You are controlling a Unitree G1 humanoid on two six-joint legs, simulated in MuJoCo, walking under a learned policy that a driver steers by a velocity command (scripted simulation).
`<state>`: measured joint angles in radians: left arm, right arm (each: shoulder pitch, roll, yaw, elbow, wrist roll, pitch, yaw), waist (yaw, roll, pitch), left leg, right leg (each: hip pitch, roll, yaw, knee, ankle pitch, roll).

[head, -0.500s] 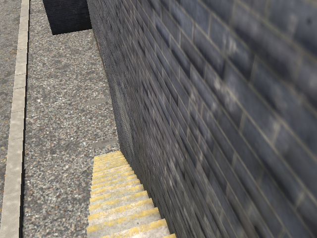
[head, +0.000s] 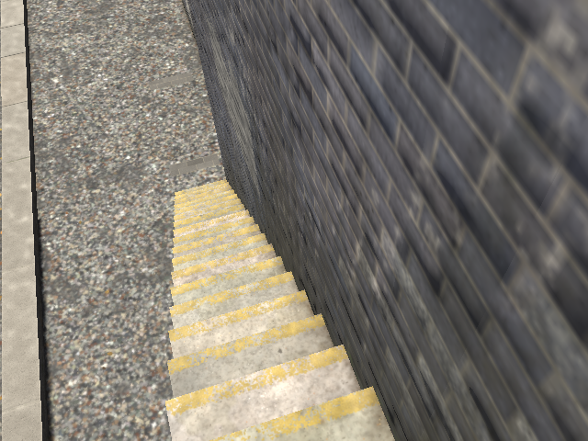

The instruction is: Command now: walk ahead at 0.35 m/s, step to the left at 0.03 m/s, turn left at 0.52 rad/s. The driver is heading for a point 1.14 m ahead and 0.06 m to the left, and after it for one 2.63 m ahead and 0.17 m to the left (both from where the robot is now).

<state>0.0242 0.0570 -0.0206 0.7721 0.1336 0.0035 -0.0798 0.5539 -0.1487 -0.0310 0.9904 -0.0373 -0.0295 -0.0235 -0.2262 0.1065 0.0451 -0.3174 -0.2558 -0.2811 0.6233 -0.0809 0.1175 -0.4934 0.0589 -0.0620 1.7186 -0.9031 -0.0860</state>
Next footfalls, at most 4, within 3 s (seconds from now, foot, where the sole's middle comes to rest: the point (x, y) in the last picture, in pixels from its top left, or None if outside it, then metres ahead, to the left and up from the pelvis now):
0.30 left None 0.25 0.10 -0.98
0.70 right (248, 417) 0.64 0.08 -1.22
0.84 left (189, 436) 0.64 0.26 -1.25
1.04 left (162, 384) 0.89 0.37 -1.42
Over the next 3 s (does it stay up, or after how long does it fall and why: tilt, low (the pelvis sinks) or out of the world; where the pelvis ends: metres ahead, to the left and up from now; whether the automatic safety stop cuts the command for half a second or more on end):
stays up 2.01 0.40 -1.93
